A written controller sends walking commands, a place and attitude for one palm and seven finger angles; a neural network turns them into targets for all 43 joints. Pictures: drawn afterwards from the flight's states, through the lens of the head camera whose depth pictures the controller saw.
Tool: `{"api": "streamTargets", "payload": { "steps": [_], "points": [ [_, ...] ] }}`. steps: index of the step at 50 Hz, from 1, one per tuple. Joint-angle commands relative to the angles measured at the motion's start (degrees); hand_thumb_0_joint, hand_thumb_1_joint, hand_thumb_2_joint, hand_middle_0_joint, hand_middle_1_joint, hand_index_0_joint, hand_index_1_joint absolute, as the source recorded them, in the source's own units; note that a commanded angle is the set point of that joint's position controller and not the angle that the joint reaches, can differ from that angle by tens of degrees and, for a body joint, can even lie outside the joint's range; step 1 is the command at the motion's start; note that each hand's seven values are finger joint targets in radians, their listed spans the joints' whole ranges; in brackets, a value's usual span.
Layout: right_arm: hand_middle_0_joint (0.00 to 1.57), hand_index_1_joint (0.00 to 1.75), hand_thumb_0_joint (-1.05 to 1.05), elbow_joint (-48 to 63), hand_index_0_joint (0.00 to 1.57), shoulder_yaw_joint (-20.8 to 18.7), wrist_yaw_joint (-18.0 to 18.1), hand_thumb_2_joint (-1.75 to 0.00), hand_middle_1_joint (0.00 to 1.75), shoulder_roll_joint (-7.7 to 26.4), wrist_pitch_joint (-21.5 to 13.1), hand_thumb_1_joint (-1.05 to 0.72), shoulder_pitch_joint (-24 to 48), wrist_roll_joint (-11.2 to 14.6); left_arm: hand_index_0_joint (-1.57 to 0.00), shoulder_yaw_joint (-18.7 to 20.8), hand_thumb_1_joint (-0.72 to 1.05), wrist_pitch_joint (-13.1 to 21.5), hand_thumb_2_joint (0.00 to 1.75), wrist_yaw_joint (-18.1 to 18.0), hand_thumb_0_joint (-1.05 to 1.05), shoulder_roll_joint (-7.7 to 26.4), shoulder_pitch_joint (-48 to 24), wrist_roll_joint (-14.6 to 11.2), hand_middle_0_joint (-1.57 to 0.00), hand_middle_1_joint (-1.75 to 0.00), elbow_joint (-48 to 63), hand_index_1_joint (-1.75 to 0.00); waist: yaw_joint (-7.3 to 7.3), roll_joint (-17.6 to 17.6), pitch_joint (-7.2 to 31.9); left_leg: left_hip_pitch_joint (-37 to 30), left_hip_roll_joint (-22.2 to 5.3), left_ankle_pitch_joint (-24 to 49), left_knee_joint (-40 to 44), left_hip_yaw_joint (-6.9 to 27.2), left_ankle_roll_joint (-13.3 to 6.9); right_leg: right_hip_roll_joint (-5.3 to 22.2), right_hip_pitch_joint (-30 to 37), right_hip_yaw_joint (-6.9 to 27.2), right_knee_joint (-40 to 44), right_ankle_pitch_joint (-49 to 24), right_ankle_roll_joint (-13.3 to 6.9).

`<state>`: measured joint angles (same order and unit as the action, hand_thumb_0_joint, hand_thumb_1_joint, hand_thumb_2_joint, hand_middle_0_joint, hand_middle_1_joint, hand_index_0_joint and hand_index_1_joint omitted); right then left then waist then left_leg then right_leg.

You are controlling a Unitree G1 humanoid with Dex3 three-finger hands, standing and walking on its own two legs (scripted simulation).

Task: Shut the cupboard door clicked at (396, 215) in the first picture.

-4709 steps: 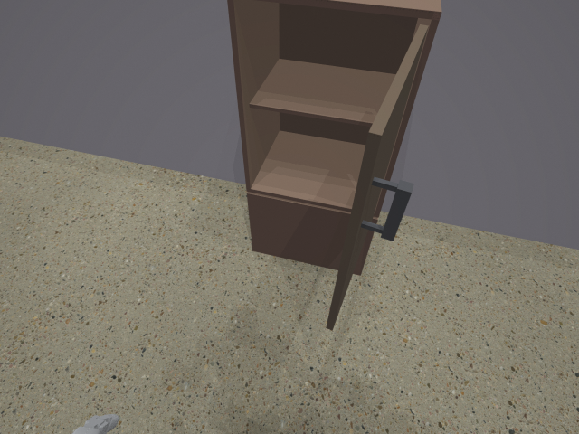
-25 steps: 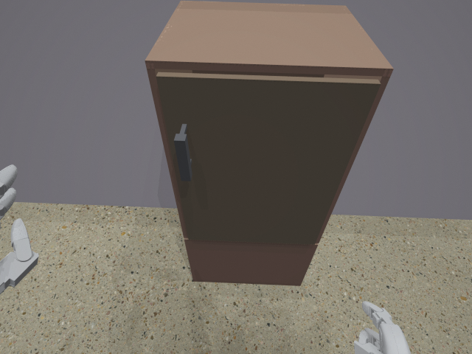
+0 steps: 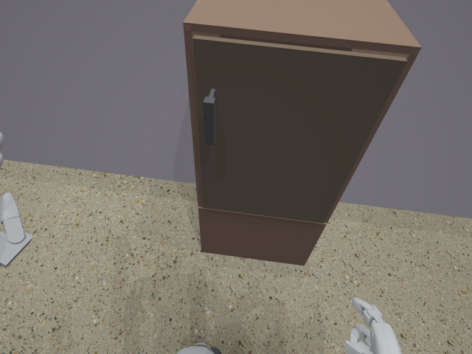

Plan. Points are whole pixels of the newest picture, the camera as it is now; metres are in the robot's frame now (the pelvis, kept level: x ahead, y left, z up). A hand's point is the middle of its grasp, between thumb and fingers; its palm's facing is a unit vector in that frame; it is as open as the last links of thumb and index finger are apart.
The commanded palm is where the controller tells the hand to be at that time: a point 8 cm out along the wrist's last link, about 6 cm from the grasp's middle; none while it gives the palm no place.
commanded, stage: step back with the hand held close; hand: left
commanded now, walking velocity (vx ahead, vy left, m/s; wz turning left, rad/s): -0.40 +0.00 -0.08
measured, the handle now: (211, 116) +0.61 +0.10 +0.06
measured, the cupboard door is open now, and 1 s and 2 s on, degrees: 0 0 0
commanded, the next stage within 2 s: stop stepping back and stand still in 0.36 s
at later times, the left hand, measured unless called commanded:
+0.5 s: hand out of the picture +0.11 +0.29 +0.18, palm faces +0.47 -0.78 -0.41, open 7.4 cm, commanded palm +0.04 +0.31 +0.19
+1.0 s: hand out of the picture +0.09 +0.26 +0.17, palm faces +0.37 -0.84 -0.39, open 7.4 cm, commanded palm +0.03 +0.30 +0.19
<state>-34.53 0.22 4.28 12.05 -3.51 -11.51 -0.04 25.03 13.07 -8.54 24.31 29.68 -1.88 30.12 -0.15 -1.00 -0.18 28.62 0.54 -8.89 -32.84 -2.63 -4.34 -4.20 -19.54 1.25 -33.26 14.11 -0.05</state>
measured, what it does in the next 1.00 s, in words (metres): walks backwards: left foot, then right foot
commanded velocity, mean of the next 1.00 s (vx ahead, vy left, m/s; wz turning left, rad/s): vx -0.09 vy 0.01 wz -0.06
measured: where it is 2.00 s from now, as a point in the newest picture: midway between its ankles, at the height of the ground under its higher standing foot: outside the picture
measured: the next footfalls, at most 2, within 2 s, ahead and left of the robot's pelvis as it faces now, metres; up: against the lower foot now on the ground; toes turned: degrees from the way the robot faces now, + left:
left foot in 0.36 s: -0.07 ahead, +0.11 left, +0.00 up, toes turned -4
right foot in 0.62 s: -0.14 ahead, -0.10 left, +0.00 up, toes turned -4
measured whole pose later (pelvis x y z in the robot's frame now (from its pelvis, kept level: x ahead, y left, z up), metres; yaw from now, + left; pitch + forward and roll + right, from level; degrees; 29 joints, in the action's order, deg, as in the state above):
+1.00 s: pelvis -0.14 +0.01 +0.01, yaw -5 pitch -1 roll +0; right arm -38.8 -0.7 4.8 14.4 -4.9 -17.6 0.5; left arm 22.7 10.6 -9.8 21.8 30.6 -1.9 23.3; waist 1.8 1.8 3.3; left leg 15.3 0.2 -14.0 -29.7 -1.1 -1.2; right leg -1.7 -9.3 0.7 -28.0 18.1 -0.8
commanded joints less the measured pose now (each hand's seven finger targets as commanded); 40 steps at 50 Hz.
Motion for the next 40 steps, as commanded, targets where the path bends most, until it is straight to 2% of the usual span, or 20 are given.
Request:
{"api": "streamTargets", "payload": {
  "steps": [1, 6, 8, 9, 10, 11, 12, 14, 16, 17, 18, 20, 21, 22, 24, 29, 32, 34, 37, 40],
  "points": [
    [0.20, 0.30, 0.00, 8.53, 0.20, -4.33, 0.76, -0.90, 0.30, 9.19, -2.87, -0.90, 5.46, -0.39, -0.20, 9.70, 0.90, 3.95, 0.90, -1.11, 0.00, 12.44, -3.13, -0.02, -0.20, -0.30, 9.73, -0.30, 0.07, -7.45, 5.77, 10.85, -11.78, -31.22, 17.95, 13.86, -0.37, 1.11, 12.75, 4.34, -2.06, 5.74, -0.97],
    [0.20, 0.30, 0.00, 9.32, 0.20, -4.80, -0.05, -0.90, 0.30, 8.39, -2.66, -0.90, 5.24, -0.02, -0.20, 10.41, 0.90, 4.16, 0.90, -0.62, 0.00, 13.17, -1.56, -0.48, -0.20, -0.30, 11.71, -0.30, -0.15, -4.44, 7.52, 8.67, -10.15, -28.85, 12.42, 9.24, 1.05, 3.21, 9.23, 7.10, 0.31, 9.12, -2.87],
    [0.20, 0.30, 0.00, 9.16, 0.20, -4.65, -0.67, -0.90, 0.30, 6.83, -2.24, -0.90, 3.89, 0.37, -0.20, 8.02, 0.90, 4.20, 0.90, -0.83, 0.00, 12.06, -1.48, -0.51, -0.20, -0.30, 12.86, -0.30, 0.81, 3.23, 6.29, -3.63, -3.79, -20.99, -5.03, 2.69, 4.67, 12.02, -8.43, 18.13, 13.68, 19.05, -6.44],
    [0.20, 0.30, 0.00, 7.87, 0.20, -4.90, -1.14, -0.90, 0.30, 6.18, -1.68, -0.90, 2.76, 0.11, -0.20, 7.87, 0.90, 3.99, 0.90, -1.46, 0.00, 12.78, -1.57, -0.21, -0.20, -0.30, 11.90, -0.30, 1.17, 9.37, 5.98, -10.34, -0.77, -16.74, -19.30, 0.72, 6.61, 20.21, -18.58, 27.06, 22.52, 25.47, -9.51],
    [0.20, 0.30, 0.00, 7.26, 0.20, -5.25, -1.69, -0.90, 0.30, 5.88, -0.79, -0.90, 3.70, -0.34, -0.20, 6.59, 0.90, 3.25, 0.90, -2.01, 0.00, 12.33, -2.77, 0.13, -0.20, -0.30, 11.73, -0.30, 0.72, 12.23, 5.53, -10.85, -0.32, -17.97, -32.36, 2.45, 6.79, 24.72, -21.56, 28.94, 26.50, 26.01, -11.82],
    [0.20, 0.30, 0.00, 6.80, 0.20, -5.45, -1.75, -0.90, 0.30, 6.41, -0.25, -0.90, 3.51, -0.93, -0.20, 8.18, 0.90, 2.74, 0.90, -2.44, 0.00, 13.54, -3.72, 0.32, -0.20, -0.30, 11.95, -0.30, 1.16, 11.87, 5.35, -10.04, -0.36, -18.65, -38.16, 4.11, 6.58, 24.85, -23.13, 28.62, 27.76, 23.95, -12.25],
    [0.20, 0.30, 0.00, 6.60, 0.20, -4.53, -1.57, -0.90, 0.30, 4.82, 0.28, -0.90, 2.92, -0.83, -0.20, 6.49, 0.90, 2.26, 0.90, -2.18, 0.00, 12.03, -4.19, 0.49, -0.20, -0.30, 11.76, -0.30, 1.73, 12.43, 4.64, -8.47, -1.75, -18.09, -36.92, 5.27, 6.16, 22.75, -20.60, 22.67, 25.06, 18.86, -10.37],
    [0.20, 0.30, 0.00, 8.17, 0.20, -3.10, -0.58, -0.90, 0.30, 4.16, 0.28, -0.90, 3.86, -0.57, -0.20, 6.55, 0.90, 2.28, 0.90, -2.15, 0.00, 12.33, -6.33, 0.90, -0.20, -0.30, 11.61, -0.30, 0.88, 9.36, 0.80, -8.49, -2.92, -19.49, -16.63, 5.24, 5.07, 15.52, -14.30, 14.74, 17.67, 3.66, -6.79],
    [0.20, 0.30, 0.00, 6.29, 0.20, -2.87, 1.01, -0.90, 0.30, 6.12, -0.03, -0.90, 4.69, 0.05, -0.20, 6.61, 0.90, 2.68, 0.90, -2.47, 0.00, 13.59, -10.06, 0.59, -0.20, -0.30, 11.96, -0.30, 1.80, -1.46, -1.28, -9.47, -1.41, -12.99, 8.12, 3.59, 5.21, 10.07, -9.25, 10.13, 7.45, -3.42, -2.87],
    [0.20, 0.30, 0.00, 5.58, 0.20, -3.22, 1.53, -0.90, 0.30, 7.40, -0.80, -0.90, 3.96, -0.12, -0.20, 5.91, 0.90, 3.46, 0.90, -2.40, 0.00, 11.87, -9.21, 0.33, -0.20, -0.30, 12.03, -0.30, 1.52, -11.30, -0.33, -5.92, -6.65, -8.16, 15.66, 6.33, 3.60, 5.78, -4.18, 7.19, -2.37, -5.37, -1.09],
    [0.20, 0.30, 0.00, 6.39, 0.20, -3.91, 1.74, -0.90, 0.30, 8.60, -1.93, -0.90, 4.04, -0.71, -0.20, 6.03, 0.90, 4.20, 0.90, -2.57, 0.00, 11.09, -10.71, 0.87, -0.20, -0.30, 13.83, -0.30, 0.96, -21.89, 1.19, 0.74, -18.19, 1.35, 17.04, 17.34, -1.13, 1.10, -1.23, 3.41, -13.40, 1.41, 1.36],
    [0.20, 0.30, 0.00, 5.78, 0.20, -5.68, 1.26, -0.90, 0.30, 7.05, -4.57, -0.90, 1.71, -0.82, -0.20, 8.93, 0.90, 4.46, 0.90, -2.59, 0.00, 12.61, -8.70, -0.09, -0.20, -0.30, 12.11, -0.30, -0.23, -13.01, 8.10, -5.47, -20.64, 14.91, 12.95, 11.04, -3.66, -0.84, -3.01, 2.45, -24.81, 11.00, 1.92],
    [0.20, 0.30, 0.00, 5.48, 0.20, -6.11, 0.38, -0.90, 0.30, 7.61, -5.68, -0.90, 1.10, -0.76, -0.20, 11.10, 0.90, 4.49, 0.90, -1.77, 0.00, 14.73, -4.03, -1.16, -0.20, -0.30, 12.33, -0.30, 0.19, -15.33, 12.97, -5.79, -21.88, 8.86, 13.83, 13.70, -4.49, -0.96, -3.45, 3.09, -30.16, 14.46, 1.76],
    [0.20, 0.30, 0.00, 6.14, 0.20, -5.74, -0.31, -0.90, 0.30, 7.14, -5.74, -0.90, 1.64, -1.42, -0.20, 8.53, 0.90, 3.81, 0.90, -1.20, 0.00, 11.32, -2.94, -1.79, -0.20, -0.30, 15.10, -0.30, 0.56, -12.18, 11.19, -5.93, -21.89, 12.48, 12.01, 15.40, -5.58, 0.11, -4.79, 3.81, -30.61, 14.50, 1.70],
    [0.20, 0.30, 0.00, 5.60, 0.20, -5.47, -1.56, -0.90, 0.30, 7.00, -5.85, -0.90, 1.96, -0.71, -0.20, 6.52, 0.90, 3.23, 0.90, -0.68, 0.00, 8.94, -2.50, -1.99, -0.20, -0.30, 18.70, -0.30, 0.19, -8.84, 10.87, -11.67, -19.67, 18.43, 9.41, 9.86, -4.21, 1.31, -4.59, 1.32, -22.00, 11.71, 2.16],
    [0.20, 0.30, 0.00, 7.07, 0.20, -3.05, -2.17, -0.90, 0.30, 6.73, -6.19, -0.90, 1.89, 0.57, -0.20, 7.06, 0.90, 1.09, 0.90, -1.13, 0.00, 10.11, 0.27, -1.11, -0.20, -0.30, 14.55, -0.30, 0.88, -8.77, 6.37, -4.10, -12.50, -20.02, 10.99, 5.91, 2.00, 1.23, 10.33, -3.59, 6.47, 5.04, 1.32],
    [0.20, 0.30, 0.00, 6.73, 0.20, -2.47, -1.42, -0.90, 0.30, 5.70, -4.09, -0.90, 1.39, -0.22, -0.20, 9.78, 0.90, 0.73, 0.90, -1.85, 0.00, 12.54, -0.98, -1.29, -0.20, -0.30, 8.89, -0.30, 1.59, 3.20, 3.22, -5.41, -4.47, -15.31, -4.27, 1.05, 5.33, 14.07, 2.25, 12.50, 17.07, 8.44, -6.91],
    [0.20, 0.30, 0.00, 6.29, 0.20, -2.57, -1.05, -0.90, 0.30, 5.35, -3.71, -0.90, 1.78, 0.75, -0.20, 8.72, 0.90, 0.62, 0.90, -2.89, 0.00, 12.64, -1.44, -1.56, -0.20, -0.30, 7.51, -0.30, 0.96, 9.13, 6.73, -3.82, -2.74, -9.19, -11.55, 2.51, 5.05, 17.83, 8.00, 18.56, 16.68, -3.24, -8.07],
    [0.20, 0.30, 0.00, 6.12, 0.20, -1.88, -0.58, -0.90, 0.30, 5.43, -2.57, -0.90, 2.55, 0.67, -0.20, 8.12, 0.90, 0.16, 0.90, -3.08, 0.00, 11.20, 2.51, -1.60, -0.20, -0.30, 4.83, -0.30, 0.77, 6.53, 4.07, -0.91, -3.13, -12.23, -7.99, 4.10, 4.51, 17.88, 9.99, 15.66, 15.37, -0.94, -8.42],
    [0.20, 0.30, 0.00, 5.22, 0.20, -1.66, -0.07, -0.90, 0.30, 6.33, -3.13, -0.90, 2.73, 0.48, -0.20, 5.70, 0.90, 0.56, 0.90, -2.68, 0.00, 9.91, -0.42, -0.95, -0.20, -0.30, 3.85, -0.30, 1.40, 3.50, -0.13, -10.01, -2.46, -5.94, 4.10, 3.24, 3.04, 12.92, 4.17, 9.50, 14.69, 2.31, -4.60]
  ]
}}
